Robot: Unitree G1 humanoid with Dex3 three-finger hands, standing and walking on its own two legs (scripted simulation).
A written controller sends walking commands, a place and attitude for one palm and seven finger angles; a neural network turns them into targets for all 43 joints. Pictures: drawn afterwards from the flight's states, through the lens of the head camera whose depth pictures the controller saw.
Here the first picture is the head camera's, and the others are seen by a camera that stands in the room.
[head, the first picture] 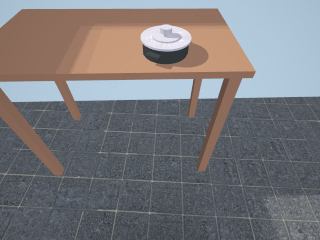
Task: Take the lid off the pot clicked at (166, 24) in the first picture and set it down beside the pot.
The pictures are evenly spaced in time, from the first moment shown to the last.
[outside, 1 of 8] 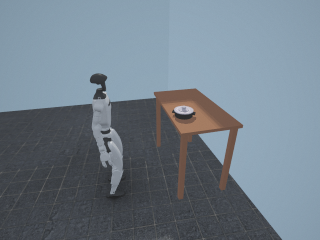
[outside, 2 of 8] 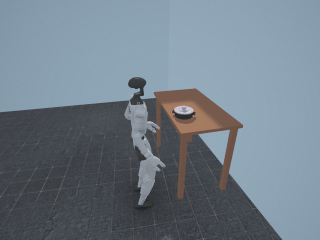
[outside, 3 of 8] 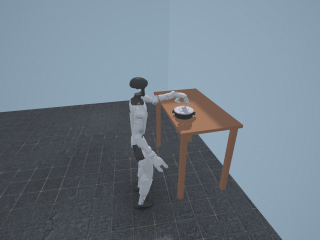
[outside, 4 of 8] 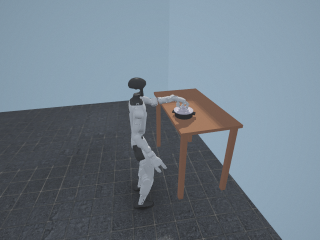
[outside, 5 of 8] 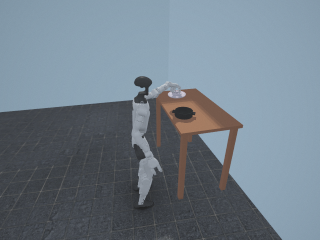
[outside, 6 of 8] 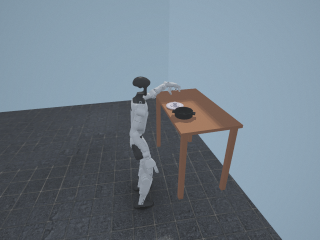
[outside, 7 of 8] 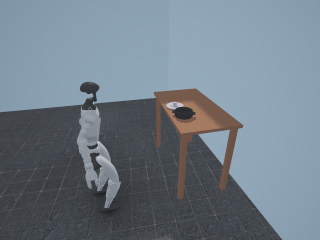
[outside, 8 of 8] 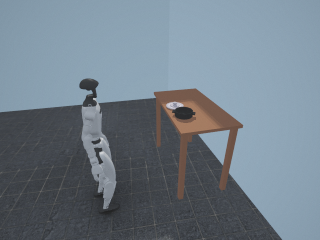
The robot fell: no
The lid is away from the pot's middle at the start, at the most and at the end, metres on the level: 0.00 0.24 0.23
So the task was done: yes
